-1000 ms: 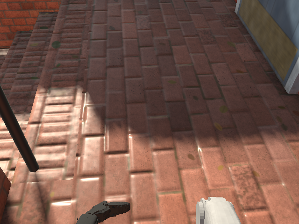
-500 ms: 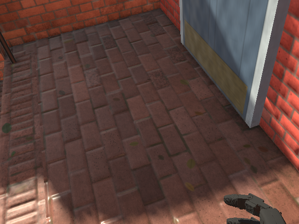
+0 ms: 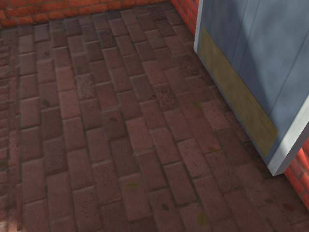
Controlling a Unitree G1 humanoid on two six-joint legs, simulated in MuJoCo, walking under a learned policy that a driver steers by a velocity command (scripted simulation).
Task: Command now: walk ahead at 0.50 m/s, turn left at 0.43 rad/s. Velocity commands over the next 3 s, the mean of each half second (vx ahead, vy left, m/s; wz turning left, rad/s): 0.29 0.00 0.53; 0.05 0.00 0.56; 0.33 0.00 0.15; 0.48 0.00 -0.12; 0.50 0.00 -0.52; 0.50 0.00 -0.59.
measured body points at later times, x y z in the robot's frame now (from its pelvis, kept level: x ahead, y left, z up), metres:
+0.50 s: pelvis +0.20 -0.03 +0.00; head +0.24 -0.02 +0.44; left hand +0.27 +0.27 -0.10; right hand +0.43 -0.25 -0.11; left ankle +0.19 +0.12 -0.67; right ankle +0.30 -0.12 -0.74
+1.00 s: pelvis +0.22 +0.03 +0.00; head +0.23 +0.07 +0.45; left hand +0.20 +0.35 -0.11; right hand +0.50 -0.10 -0.07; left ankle +0.20 +0.12 -0.74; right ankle +0.33 -0.09 -0.68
